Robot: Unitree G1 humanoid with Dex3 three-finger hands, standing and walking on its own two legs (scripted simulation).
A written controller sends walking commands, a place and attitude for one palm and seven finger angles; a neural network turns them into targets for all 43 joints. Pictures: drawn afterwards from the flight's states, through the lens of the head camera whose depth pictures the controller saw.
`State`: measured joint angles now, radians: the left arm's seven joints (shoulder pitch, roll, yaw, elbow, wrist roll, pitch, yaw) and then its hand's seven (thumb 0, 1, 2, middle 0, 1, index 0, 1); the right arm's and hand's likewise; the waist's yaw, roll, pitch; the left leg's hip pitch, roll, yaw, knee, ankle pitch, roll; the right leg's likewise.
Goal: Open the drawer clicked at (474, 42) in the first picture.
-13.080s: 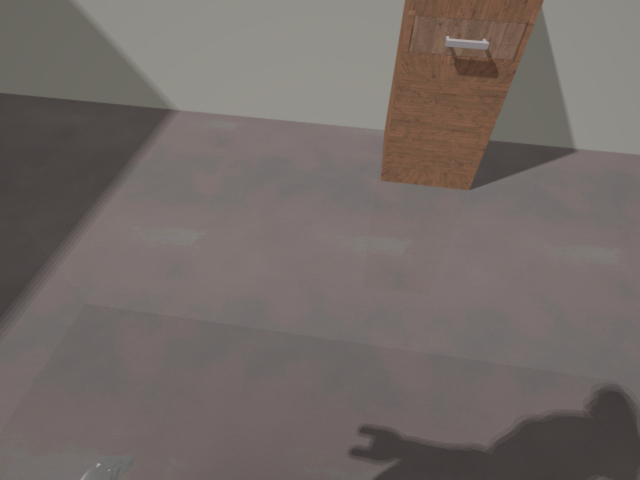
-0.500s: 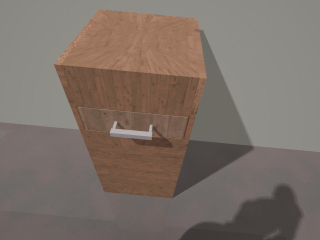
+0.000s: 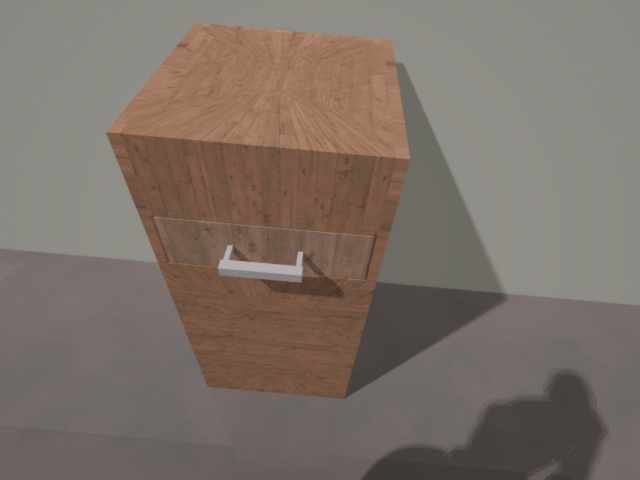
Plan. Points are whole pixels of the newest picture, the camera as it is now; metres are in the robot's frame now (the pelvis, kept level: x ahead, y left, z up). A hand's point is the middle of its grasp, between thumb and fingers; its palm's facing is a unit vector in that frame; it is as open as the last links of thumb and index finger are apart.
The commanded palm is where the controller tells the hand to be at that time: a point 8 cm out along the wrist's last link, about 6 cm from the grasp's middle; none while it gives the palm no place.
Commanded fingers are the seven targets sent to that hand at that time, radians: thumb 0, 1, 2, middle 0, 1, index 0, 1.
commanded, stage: shuffle to correct the standing spot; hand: left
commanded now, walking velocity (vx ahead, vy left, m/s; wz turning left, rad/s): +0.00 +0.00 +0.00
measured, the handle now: (262, 262) +0.49 +0.13 -0.08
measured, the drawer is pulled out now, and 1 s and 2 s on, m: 0.00 0.00 0.00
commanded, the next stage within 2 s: come to a stop and stand still in 0.24 s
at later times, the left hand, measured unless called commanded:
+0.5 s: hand out of the picture -0.03 +0.12 -0.18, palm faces +0.02 -0.98 -0.19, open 7.4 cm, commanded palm none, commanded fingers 0.00 0.90 0.90 -0.20 -0.30 -0.20 -0.30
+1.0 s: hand out of the picture -0.05 +0.12 -0.18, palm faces +0.08 -0.99 -0.13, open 7.4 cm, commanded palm none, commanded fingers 0.00 0.90 0.90 -0.20 -0.30 -0.20 -0.30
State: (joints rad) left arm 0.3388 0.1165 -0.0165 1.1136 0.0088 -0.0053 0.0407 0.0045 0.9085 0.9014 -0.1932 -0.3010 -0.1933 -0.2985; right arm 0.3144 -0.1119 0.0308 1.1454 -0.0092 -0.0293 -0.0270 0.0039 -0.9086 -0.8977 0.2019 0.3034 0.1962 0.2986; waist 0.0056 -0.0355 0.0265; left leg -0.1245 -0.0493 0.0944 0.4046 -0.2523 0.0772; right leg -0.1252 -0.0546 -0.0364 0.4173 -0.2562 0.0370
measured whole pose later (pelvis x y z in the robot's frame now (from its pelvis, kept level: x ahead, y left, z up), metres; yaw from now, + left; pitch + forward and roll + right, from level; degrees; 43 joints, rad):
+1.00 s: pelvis -0.02 -0.03 +0.00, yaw +1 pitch -1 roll +0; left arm 0.33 0.14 0.00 1.09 0.01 0.00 0.03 0.01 0.91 0.90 -0.19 -0.30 -0.19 -0.30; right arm 0.27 -0.14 0.01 1.10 -0.01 -0.01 -0.03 0.01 -0.94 -0.90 0.20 0.30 0.20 0.30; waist 0.03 -0.05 0.03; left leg -0.19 -0.02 0.07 0.44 -0.22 0.05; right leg -0.17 -0.03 -0.06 0.43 -0.24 0.00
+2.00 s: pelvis -0.03 -0.04 +0.00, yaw +0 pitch -3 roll +0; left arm 0.34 0.15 -0.03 1.05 0.01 -0.01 0.04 0.01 0.91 0.90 -0.19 -0.30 -0.19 -0.30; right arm 0.25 -0.18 0.01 1.07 -0.01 0.00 -0.01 0.00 -0.92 -0.90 0.20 0.30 0.20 0.30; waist 0.01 -0.01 0.01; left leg -0.18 -0.01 0.07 0.47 -0.24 0.04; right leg -0.15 -0.02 -0.06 0.45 -0.25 0.00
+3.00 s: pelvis +0.00 -0.07 -0.03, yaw +1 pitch +8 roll +2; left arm 0.33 0.40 -0.05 -0.06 1.01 -0.04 0.31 0.00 0.00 0.52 -0.28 -0.88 -0.28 -0.88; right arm 0.14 -0.22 0.02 0.56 -0.05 0.13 0.00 0.01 -0.90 -0.90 0.21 0.30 0.20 0.30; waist 0.07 0.03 -0.07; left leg -0.48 -0.02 0.04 0.72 -0.38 0.01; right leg -0.49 0.05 0.02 0.77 -0.42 -0.06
